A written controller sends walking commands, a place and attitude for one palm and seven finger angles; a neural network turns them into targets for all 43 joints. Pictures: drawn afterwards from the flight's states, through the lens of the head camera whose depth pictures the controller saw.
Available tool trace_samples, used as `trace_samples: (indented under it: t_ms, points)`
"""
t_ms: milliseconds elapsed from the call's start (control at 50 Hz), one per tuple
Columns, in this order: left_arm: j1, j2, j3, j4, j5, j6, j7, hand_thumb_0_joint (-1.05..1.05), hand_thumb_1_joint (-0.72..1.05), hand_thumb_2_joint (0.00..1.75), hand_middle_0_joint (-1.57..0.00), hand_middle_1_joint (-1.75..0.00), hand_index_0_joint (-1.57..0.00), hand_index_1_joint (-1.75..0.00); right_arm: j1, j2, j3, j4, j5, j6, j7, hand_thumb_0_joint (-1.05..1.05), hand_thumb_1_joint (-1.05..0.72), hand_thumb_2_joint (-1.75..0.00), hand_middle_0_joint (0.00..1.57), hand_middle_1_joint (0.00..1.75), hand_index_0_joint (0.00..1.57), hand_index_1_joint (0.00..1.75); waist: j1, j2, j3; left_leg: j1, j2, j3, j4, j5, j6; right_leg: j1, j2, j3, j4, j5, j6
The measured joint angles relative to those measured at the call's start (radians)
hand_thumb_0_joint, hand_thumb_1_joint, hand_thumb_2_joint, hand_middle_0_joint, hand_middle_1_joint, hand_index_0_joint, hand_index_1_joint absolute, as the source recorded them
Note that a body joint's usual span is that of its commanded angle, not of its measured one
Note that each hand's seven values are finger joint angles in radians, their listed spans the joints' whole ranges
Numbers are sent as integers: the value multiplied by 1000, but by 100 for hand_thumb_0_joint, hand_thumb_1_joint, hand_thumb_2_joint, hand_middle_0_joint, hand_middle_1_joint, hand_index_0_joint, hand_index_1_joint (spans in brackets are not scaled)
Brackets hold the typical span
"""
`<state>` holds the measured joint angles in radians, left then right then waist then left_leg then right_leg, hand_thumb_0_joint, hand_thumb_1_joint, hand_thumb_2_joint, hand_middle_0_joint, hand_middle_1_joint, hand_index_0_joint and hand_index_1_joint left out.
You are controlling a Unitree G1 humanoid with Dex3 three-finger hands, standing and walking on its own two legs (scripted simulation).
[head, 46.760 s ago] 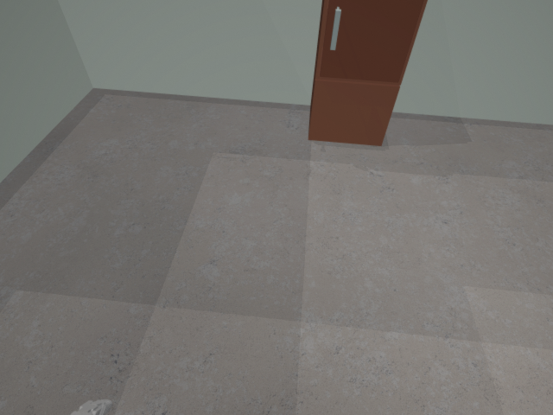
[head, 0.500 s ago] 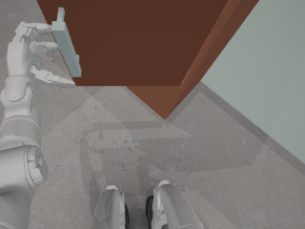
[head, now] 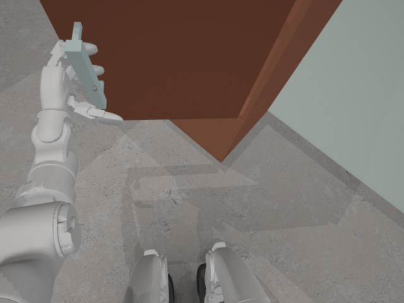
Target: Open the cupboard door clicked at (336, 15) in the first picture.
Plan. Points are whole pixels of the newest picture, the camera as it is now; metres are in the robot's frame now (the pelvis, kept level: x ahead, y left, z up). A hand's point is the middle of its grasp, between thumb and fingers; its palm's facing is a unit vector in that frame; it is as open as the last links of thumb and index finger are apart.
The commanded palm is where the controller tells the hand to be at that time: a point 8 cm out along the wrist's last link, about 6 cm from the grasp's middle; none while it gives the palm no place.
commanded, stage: slide the fingers in behind the handle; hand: left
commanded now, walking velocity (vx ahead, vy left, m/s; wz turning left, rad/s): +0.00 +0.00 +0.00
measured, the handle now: (90, 70) +0.56 +0.18 +0.03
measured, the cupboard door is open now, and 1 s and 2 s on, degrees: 46 46 66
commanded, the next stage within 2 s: close the thumb around the handle in 0.58 s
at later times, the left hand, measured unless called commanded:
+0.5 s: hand (101, 89) +0.51 +0.16 +0.03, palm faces +0.04 -1.00 -0.02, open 14.0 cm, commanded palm +0.49 +0.19 +0.03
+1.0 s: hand (101, 87) +0.52 +0.16 +0.03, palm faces +0.03 -1.00 -0.01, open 11.0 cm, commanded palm +0.49 +0.19 +0.03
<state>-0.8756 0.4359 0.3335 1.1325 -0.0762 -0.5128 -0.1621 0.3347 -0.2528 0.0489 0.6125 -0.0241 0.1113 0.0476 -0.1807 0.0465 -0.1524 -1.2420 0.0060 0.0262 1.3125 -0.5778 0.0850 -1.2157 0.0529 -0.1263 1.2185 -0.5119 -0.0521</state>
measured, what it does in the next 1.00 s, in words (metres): stands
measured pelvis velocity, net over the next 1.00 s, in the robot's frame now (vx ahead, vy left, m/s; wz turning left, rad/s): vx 0.00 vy -0.01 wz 0.00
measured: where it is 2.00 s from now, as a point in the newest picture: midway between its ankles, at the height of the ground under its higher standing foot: outside the picture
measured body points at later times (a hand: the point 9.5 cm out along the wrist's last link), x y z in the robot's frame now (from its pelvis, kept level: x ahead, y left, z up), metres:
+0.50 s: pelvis +0.00 -0.01 +0.00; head +0.16 +0.02 +0.42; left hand +0.50 +0.21 +0.03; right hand +0.01 -0.27 -0.11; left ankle +0.01 +0.06 -0.62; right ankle +0.03 -0.10 -0.62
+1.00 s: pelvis +0.00 -0.01 +0.00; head +0.17 +0.02 +0.41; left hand +0.51 +0.21 +0.03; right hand +0.02 -0.27 -0.12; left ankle +0.01 +0.06 -0.62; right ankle +0.03 -0.10 -0.62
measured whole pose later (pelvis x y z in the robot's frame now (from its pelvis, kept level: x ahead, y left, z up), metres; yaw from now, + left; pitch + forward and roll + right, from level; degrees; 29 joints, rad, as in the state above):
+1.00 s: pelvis +0.00 -0.01 +0.00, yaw +0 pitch +29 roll -4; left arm -0.91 0.44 0.34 1.19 -0.07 -0.52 -0.14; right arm 0.33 -0.26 0.05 0.61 -0.02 0.09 0.04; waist -0.19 0.04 -0.15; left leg -1.26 0.01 0.03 1.33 -0.58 0.08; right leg -1.24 0.05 -0.12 1.24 -0.52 -0.06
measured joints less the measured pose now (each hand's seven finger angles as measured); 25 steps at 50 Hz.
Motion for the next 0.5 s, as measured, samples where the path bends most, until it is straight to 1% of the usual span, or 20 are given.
trace_samples:
  t_ms: [60, 120, 160, 220, 300, 380, 500]
  points:
    - [-10, -13, -4, 22, -1, 3, 9, -1, -50, 30, -30, -120, -30, -120, -1, 2, 1, 3, 1, 1, 0, 0, -90, -90, 20, 30, 21, 30, -1, -2, -2, 4, -1, 1, -1, 1, -1, 1, -1, 1, 3, -1, -2]
    - [-16, -19, 9, 37, 5, 4, 27, -1, -50, 30, -30, -120, -30, -120, -1, 1, 2, -2, 0, -2, 0, 0, -90, -90, 20, 30, 21, 30, -7, -3, -3, 1, 0, 3, 0, 1, -3, -3, 0, 3, 8, -1, -5]
    - [-18, -14, 21, 41, 12, -2, 39, -1, -49, 30, -30, -120, -30, -120, -1, 0, 2, -5, -2, -5, 0, 0, -90, -90, 20, 30, 21, 30, -10, -6, -4, -2, 2, 5, 3, 2, -4, -9, 1, 5, 13, -1, -7]
    - [-25, -2, 16, 46, 23, -11, 49, -1, -49, 30, -30, -120, -30, -120, 0, -2, 0, -6, -5, -11, 0, 0, -90, -90, 20, 30, 21, 30, -14, -7, -1, -11, 2, 5, 10, 2, -7, -18, 1, 3, 21, -2, -10]
    - [-28, 9, 16, 43, 23, -14, 37, -1, -49, 30, -30, -120, -30, -120, 1, -6, -2, 0, -4, -11, 0, 0, -90, -90, 20, 30, 21, 30, -13, -8, 0, -21, 3, 3, 16, 2, -10, -28, 1, 1, 28, -3, -13]
    - [-26, 11, 14, 40, 9, -6, 22, -1, -49, 30, -30, -120, -30, -120, 3, -9, -4, 5, 0, -11, -4, 0, -90, -90, 20, 30, 21, 30, -12, -8, 0, -20, 4, 2, 15, 3, -11, -28, 2, 0, 27, -2, -15]
    - [-22, 9, 17, 42, 3, 1, 21, -1, -49, 30, -30, -120, -30, -120, 7, -14, -4, 5, 1, -15, -6, 0, -90, -90, 20, 30, 21, 30, -11, -6, -1, -13, 4, 1, 7, 6, -13, -21, 3, 0, 19, 1, -16]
